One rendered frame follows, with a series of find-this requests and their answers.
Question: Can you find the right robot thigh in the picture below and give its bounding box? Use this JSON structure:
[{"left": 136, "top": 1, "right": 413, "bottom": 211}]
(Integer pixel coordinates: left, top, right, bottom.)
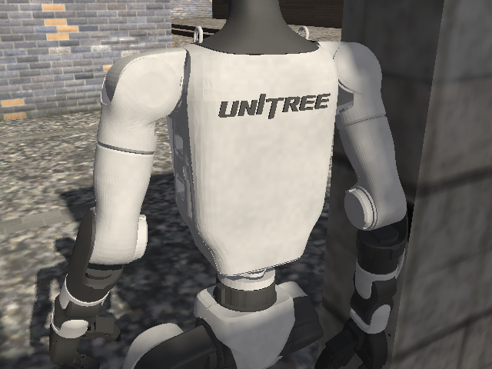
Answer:
[{"left": 264, "top": 281, "right": 324, "bottom": 369}]

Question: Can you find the robot left upper arm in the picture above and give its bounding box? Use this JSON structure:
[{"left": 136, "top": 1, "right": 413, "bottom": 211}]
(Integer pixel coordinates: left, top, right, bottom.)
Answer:
[{"left": 89, "top": 48, "right": 187, "bottom": 265}]

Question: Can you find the left robot forearm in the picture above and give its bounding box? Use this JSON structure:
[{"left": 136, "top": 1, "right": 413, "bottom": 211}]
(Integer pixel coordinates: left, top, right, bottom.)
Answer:
[{"left": 51, "top": 210, "right": 123, "bottom": 338}]

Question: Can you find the left robot hand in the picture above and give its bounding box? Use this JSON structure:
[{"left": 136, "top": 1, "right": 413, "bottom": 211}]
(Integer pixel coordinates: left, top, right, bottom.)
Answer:
[{"left": 49, "top": 316, "right": 121, "bottom": 369}]

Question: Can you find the right robot forearm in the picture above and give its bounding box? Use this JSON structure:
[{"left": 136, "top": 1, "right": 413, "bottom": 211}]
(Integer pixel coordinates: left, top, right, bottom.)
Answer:
[{"left": 350, "top": 200, "right": 408, "bottom": 334}]

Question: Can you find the right robot hand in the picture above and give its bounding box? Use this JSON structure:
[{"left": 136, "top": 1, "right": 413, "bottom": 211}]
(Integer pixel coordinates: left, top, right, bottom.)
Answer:
[{"left": 314, "top": 317, "right": 391, "bottom": 369}]

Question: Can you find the robot right upper arm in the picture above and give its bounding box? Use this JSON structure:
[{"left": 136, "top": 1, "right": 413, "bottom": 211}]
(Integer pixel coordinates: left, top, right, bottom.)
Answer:
[{"left": 314, "top": 42, "right": 407, "bottom": 231}]

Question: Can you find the robot head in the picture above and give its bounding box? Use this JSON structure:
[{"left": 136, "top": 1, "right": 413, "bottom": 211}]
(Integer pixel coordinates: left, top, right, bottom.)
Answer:
[{"left": 191, "top": 0, "right": 318, "bottom": 55}]

